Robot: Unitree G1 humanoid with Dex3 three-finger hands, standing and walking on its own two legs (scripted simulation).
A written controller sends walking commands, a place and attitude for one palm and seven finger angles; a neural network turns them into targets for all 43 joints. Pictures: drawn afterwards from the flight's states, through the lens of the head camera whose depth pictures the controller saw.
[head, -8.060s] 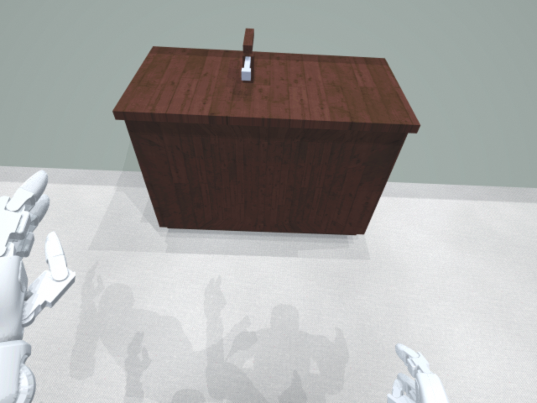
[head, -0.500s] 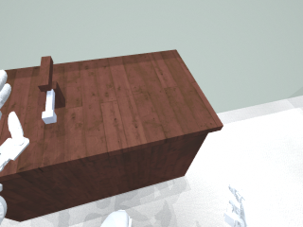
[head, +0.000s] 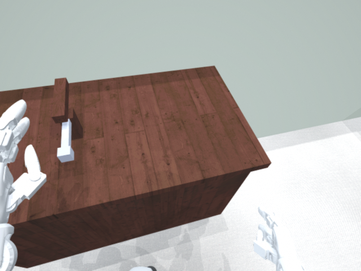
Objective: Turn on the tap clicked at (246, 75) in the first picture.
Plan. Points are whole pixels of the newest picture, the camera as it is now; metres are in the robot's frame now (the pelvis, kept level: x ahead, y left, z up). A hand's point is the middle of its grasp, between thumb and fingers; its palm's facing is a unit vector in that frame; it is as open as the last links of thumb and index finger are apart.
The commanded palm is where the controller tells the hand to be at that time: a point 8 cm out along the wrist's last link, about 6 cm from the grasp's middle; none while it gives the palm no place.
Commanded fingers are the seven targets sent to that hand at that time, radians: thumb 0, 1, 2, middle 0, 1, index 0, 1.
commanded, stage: come to a stop and stand still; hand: left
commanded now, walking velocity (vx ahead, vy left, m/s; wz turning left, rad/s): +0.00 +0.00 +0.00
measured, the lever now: (65, 154) +0.34 +0.31 +0.00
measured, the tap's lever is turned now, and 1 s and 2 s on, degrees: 0 0 0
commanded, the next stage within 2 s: look again from close up in 0.60 s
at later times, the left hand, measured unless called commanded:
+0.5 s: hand (18, 189) +0.20 +0.27 +0.15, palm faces +0.35 -0.84 -0.41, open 7.4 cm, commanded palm +0.13 +0.29 +0.17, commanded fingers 0.00 0.90 0.90 -0.20 -0.30 -0.20 -0.30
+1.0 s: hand (18, 181) +0.21 +0.27 +0.15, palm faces +0.37 -0.85 -0.37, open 7.4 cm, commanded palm +0.15 +0.30 +0.17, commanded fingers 0.00 0.90 0.90 -0.20 -0.30 -0.20 -0.30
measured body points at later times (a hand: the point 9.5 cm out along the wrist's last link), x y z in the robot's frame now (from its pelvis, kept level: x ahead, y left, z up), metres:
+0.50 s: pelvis -0.03 +0.01 -0.01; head +0.00 +0.05 +0.44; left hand +0.17 +0.31 +0.17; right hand +0.13 -0.22 -0.08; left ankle +0.06 +0.11 -0.74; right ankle -0.03 -0.14 -0.74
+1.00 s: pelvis -0.01 +0.02 +0.00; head +0.02 +0.05 +0.44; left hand +0.18 +0.31 +0.17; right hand +0.19 -0.19 -0.07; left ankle +0.06 +0.11 -0.74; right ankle -0.03 -0.14 -0.74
